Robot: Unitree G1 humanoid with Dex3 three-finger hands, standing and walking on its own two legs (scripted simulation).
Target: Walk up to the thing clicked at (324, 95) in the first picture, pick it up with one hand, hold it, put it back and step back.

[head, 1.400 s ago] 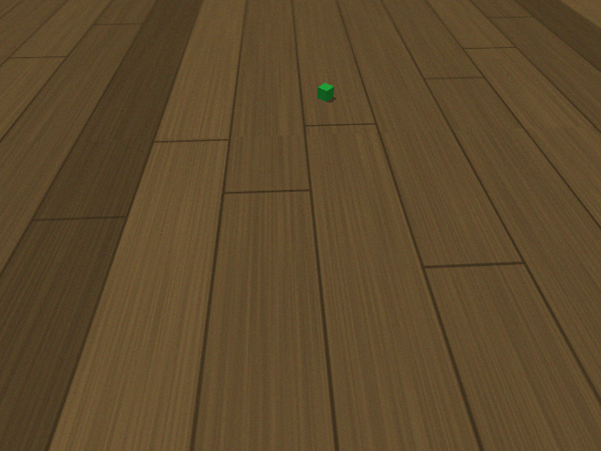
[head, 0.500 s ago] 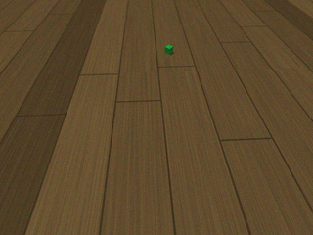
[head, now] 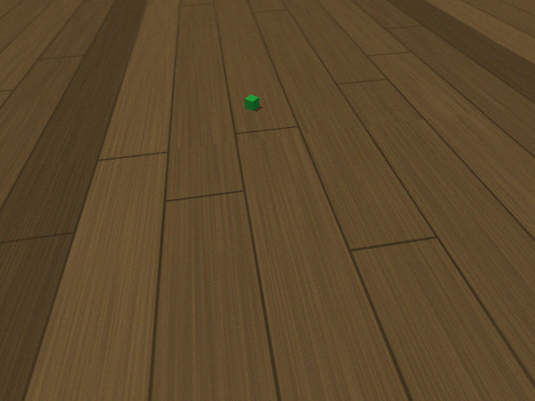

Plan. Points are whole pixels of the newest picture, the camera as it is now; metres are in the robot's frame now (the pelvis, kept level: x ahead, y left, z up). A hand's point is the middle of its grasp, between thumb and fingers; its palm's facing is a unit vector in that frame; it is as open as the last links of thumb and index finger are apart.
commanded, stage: walk up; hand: left
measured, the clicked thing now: (251, 102) +2.16 +0.18 -0.73
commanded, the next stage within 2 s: none
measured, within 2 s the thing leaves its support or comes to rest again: neither
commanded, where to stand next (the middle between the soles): +1.78 -0.03 m, yaw -2 degrees
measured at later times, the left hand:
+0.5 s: hand (155, 345) +0.26 +0.23 -0.15, palm faces +0.01 -0.93 -0.35, open 7.4 cm
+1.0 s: hand (209, 170) +0.73 +0.19 -0.13, palm faces -0.05 -0.90 -0.42, open 7.4 cm
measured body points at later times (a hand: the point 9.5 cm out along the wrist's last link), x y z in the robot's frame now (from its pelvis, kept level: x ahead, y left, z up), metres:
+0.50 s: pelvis +0.25 -0.05 -0.01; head +0.27 -0.04 +0.44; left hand +0.26 +0.28 -0.13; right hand +0.37 -0.38 -0.11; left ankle +0.42 +0.10 -0.72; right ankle +0.11 -0.16 -0.74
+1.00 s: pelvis +0.59 -0.09 -0.03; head +0.58 -0.12 +0.42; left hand +0.73 +0.24 -0.10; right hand +0.60 -0.42 -0.16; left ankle +0.43 +0.09 -0.72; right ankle +0.69 -0.21 -0.74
